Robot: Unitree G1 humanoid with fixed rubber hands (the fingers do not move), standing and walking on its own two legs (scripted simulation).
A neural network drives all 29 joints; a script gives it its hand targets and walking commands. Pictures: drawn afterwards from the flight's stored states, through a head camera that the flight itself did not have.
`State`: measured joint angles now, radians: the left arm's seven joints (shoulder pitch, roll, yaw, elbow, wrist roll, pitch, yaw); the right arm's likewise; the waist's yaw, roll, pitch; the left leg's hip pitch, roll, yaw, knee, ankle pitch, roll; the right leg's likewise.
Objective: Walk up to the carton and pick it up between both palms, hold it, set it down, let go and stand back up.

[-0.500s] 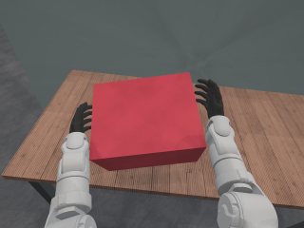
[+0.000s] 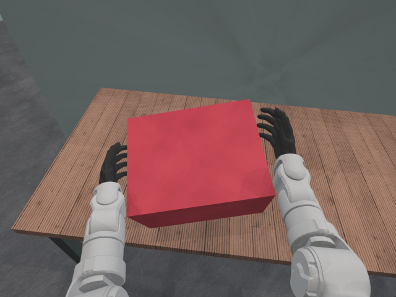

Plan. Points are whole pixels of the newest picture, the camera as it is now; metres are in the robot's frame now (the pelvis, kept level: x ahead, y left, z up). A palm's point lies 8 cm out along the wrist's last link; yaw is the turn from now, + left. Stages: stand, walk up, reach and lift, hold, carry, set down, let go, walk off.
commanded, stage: set down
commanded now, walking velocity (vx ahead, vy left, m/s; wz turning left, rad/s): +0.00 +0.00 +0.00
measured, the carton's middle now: (197, 167) +0.41 +0.06 +0.02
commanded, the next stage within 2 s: none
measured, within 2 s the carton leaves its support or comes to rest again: rests again in 1.76 s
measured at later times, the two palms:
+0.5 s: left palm (119, 178) +0.34 +0.22 +0.04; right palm (286, 152) +0.43 -0.13 +0.09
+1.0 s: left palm (118, 181) +0.35 +0.23 +0.01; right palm (272, 150) +0.46 -0.12 +0.05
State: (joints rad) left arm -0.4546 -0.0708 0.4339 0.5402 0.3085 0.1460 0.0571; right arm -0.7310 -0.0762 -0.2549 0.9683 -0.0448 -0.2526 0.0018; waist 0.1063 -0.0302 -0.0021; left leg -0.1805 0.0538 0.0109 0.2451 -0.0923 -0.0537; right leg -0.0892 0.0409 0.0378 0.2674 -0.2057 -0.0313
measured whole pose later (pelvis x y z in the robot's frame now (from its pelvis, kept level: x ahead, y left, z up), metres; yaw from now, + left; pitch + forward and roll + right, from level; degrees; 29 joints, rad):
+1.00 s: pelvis +0.02 +0.00 -0.01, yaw +1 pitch +14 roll +0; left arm -0.55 -0.06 0.51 0.83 0.23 -0.13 0.07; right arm -0.87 -0.12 -0.39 1.22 -0.22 -0.33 -0.02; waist 0.13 0.01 -0.12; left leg -0.44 0.06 0.03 0.30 -0.11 -0.05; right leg -0.34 0.04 0.02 0.31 -0.22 -0.03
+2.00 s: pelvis +0.01 +0.00 -0.01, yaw -1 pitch +25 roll +0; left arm -0.64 -0.06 0.53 0.94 0.20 -0.38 0.06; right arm -0.96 -0.23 -0.32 1.37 -0.18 -0.45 0.01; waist 0.16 -0.04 -0.18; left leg -0.67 0.07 0.06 0.32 -0.08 -0.04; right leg -0.59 0.05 0.04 0.36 -0.21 -0.03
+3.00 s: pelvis +0.00 +0.00 -0.02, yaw -1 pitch +29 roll +0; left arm -0.69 -0.03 0.53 1.03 0.20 -0.43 0.08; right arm -1.05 -0.26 -0.26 1.46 -0.09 -0.46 0.03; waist 0.16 -0.04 -0.22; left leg -0.81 0.08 0.05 0.42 -0.11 -0.04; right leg -0.73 0.06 0.03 0.46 -0.23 -0.03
